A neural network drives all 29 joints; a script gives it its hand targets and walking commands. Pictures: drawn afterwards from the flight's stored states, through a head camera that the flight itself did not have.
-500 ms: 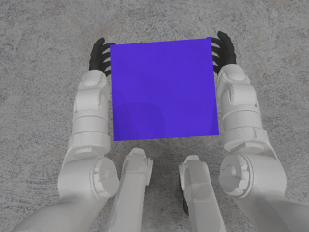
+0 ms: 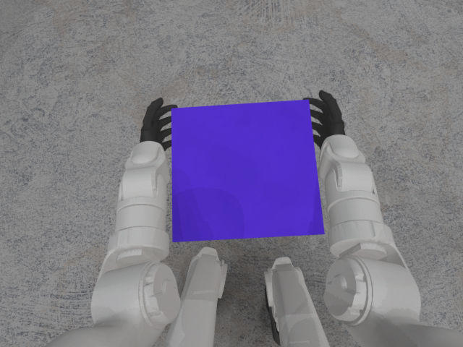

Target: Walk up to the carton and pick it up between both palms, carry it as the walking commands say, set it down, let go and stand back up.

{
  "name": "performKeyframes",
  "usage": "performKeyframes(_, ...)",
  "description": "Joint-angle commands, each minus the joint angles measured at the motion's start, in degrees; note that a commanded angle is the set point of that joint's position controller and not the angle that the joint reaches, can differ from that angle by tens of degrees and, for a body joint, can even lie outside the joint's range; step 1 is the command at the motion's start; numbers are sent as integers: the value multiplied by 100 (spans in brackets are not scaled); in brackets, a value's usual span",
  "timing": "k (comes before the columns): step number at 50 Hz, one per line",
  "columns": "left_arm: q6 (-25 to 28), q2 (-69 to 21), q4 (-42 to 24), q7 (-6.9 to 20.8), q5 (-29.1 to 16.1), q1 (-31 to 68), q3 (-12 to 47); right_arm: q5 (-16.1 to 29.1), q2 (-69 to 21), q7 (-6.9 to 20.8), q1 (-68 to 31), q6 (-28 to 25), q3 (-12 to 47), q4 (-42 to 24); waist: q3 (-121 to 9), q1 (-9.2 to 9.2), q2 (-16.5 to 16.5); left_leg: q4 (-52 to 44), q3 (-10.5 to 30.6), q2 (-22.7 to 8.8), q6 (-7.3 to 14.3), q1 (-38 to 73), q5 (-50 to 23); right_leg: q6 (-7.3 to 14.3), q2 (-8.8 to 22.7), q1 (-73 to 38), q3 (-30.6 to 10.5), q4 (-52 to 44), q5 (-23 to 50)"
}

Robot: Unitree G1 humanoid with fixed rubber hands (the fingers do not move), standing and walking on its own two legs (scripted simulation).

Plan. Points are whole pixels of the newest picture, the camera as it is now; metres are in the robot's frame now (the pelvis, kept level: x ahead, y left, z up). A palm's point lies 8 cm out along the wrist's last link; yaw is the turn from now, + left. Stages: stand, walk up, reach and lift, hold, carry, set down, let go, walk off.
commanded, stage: reach and lift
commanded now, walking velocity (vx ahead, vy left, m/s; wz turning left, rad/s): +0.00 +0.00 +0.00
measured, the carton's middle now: (243, 182) +0.40 +0.03 -0.12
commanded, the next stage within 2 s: none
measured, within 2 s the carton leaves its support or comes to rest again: neither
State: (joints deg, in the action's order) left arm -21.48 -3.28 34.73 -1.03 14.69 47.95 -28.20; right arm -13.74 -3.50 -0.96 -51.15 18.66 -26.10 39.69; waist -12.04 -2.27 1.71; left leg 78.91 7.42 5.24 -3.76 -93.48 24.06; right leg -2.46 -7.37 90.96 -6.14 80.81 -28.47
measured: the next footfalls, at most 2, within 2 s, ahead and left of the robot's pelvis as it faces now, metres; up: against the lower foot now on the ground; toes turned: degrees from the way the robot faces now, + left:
none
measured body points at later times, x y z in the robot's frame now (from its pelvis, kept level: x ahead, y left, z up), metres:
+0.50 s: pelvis +0.02 +0.00 +0.07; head +0.20 +0.01 +0.48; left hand +0.43 +0.18 +0.01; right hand +0.45 -0.12 +0.02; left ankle +0.09 +0.14 -0.57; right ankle +0.06 -0.13 -0.57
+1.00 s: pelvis +0.04 +0.00 +0.13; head +0.17 +0.01 +0.56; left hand +0.40 +0.18 +0.09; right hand +0.43 -0.12 +0.09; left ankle +0.09 +0.14 -0.57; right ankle +0.06 -0.13 -0.57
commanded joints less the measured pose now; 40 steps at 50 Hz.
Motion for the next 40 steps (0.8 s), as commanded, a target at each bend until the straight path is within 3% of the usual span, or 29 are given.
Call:
performKeyframes(1, 85, -5917, 354, 1358, -864, 3427, 3149, 715, -6012, 1277, -3024, 37, 2804, 555, -4587, -98, -102, -812, -1013, 388, 106, 3705, -1441, 65, -314, -2018, 793, -1215, 1118)
performKeyframes(40, 204, -6088, -285, 1474, -678, 1236, 3694, 534, -6137, 1454, -805, -58, 3485, -122, -3195, -27, -108, -3122, -597, 200, 167, 6022, -2425, 173, -17, -4625, 358, -3546, 2219)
